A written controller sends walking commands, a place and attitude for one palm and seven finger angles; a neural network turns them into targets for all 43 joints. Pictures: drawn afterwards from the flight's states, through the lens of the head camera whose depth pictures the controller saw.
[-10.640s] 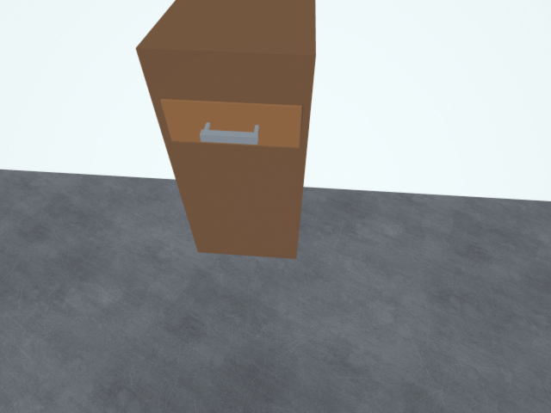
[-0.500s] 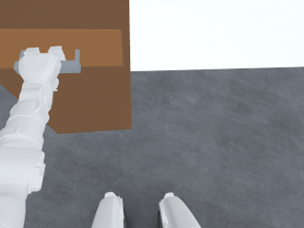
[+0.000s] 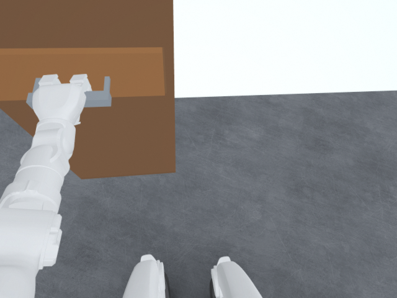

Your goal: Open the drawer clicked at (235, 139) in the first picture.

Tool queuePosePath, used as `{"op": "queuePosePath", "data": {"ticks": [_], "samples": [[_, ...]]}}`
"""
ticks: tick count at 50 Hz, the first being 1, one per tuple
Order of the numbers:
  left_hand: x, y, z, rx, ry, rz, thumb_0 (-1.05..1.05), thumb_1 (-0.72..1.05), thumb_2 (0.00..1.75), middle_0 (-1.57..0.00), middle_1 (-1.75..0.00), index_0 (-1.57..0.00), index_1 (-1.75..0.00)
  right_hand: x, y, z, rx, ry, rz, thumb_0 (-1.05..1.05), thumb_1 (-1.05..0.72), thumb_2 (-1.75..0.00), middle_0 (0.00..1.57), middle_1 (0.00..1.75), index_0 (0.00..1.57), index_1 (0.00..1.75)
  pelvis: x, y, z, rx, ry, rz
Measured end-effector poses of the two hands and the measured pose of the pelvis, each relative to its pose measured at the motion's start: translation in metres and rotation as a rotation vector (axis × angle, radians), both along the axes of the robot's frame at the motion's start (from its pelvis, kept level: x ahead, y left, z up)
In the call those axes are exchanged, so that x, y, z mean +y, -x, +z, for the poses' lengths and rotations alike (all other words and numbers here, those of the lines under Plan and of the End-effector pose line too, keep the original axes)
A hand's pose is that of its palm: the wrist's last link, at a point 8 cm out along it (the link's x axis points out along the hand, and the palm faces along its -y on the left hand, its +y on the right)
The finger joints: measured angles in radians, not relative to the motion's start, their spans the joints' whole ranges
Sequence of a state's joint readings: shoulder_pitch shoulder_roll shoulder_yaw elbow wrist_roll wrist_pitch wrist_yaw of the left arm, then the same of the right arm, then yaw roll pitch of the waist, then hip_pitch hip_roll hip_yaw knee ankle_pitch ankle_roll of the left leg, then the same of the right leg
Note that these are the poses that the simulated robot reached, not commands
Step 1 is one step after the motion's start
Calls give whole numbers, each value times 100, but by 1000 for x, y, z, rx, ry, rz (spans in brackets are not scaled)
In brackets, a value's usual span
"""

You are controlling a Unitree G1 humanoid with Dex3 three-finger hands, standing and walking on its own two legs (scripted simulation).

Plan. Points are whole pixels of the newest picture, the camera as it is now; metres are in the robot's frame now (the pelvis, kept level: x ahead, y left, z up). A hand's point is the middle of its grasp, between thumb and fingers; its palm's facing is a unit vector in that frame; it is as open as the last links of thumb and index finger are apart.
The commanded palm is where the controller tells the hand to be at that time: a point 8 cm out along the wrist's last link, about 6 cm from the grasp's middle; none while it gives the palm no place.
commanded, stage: pull the drawer open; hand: left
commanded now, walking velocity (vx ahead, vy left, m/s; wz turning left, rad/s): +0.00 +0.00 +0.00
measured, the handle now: (72, 91) +0.55 +0.24 +0.01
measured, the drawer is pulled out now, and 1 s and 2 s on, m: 0.01 0.13 0.26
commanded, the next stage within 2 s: none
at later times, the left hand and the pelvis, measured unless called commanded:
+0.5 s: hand (68, 147) +0.42 +0.24 -0.02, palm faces -0.04 -0.05 -1.00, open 5.6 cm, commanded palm +0.39 +0.22 +0.04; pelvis +0.02 -0.01 +0.02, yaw +1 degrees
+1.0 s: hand (65, 171) +0.37 +0.23 -0.02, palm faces -0.03 -0.05 -1.00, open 5.6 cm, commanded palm +0.34 +0.23 +0.04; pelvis +0.01 -0.01 +0.02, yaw +1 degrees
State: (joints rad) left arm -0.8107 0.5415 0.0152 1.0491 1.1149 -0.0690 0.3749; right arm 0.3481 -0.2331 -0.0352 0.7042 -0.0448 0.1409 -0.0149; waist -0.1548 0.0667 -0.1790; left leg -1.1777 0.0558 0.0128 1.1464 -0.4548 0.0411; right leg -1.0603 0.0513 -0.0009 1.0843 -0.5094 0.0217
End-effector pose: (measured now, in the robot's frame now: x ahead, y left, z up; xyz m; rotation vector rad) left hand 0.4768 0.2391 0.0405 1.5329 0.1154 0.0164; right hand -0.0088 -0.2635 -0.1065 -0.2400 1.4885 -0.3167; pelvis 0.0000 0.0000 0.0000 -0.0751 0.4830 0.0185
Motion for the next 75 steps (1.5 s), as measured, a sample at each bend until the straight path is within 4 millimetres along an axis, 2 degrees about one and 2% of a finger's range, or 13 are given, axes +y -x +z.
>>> {"op": "queuePosePath", "data": {"ticks": [7, 21, 28, 37, 50, 56, 62, 75], "samples": [[0, 17, 0, -2, 10, -3, 1, 72, 77, -30, -135, -41, -135, 2, -20, 2, -26, -19, 11, 0, -90, -90, 21, 30, 20, 30, 1, -8, 8, -22, -8, -3], [-1, 59, -1, -18, 10, -5, 1, 71, 79, -30, -135, -42, -135, -4, -83, 5, -155, -35, 76, 0, -90, -90, 21, 30, 20, 30, -3, -17, 16, -65, -22, 6], [-2, 82, -1, -24, 11, -2, 1, 71, 81, -30, -135, -42, -135, -5, -105, 7, -211, -45, 102, 0, -90, -90, 21, 30, 20, 30, -7, -17, 19, -89, -28, 10], [-3, 103, -2, -32, 0, 2, 0, 70, 83, -31, -135, -41, -135, -5, -115, 6, -243, -53, 129, 0, -90, -90, 21, 30, 20, 30, -12, -12, 18, -107, -34, 20], [-4, 124, -1, -29, 9, 9, 1, 70, 82, -30, -135, -42, -135, -7, -107, 6, -265, -53, 112, 0, -90, -90, 21, 30, 20, 30, -14, -7, 19, -127, -41, 7], [-4, 139, -2, -43, 12, 9, 1, 70, 82, -29, -135, -42, -135, -7, -109, 8, -279, -50, 112, 0, -90, -90, 21, 30, 20, 30, -13, -7, 20, -136, -42, 4], [-5, 155, -3, -52, 7, 15, 1, 71, 83, -29, -135, -42, -135, -4, -120, 11, -313, -53, 130, 0, -90, -90, 21, 30, 20, 30, -12, -7, 21, -148, -42, 6], [-7, 190, -2, -52, 19, 33, 2, 70, 82, -30, -135, -42, -135, 8, -160, 22, -426, -68, 198, 0, -90, -90, 21, 30, 20, 30, -11, -9, 23, -175, -45, 13]]}}
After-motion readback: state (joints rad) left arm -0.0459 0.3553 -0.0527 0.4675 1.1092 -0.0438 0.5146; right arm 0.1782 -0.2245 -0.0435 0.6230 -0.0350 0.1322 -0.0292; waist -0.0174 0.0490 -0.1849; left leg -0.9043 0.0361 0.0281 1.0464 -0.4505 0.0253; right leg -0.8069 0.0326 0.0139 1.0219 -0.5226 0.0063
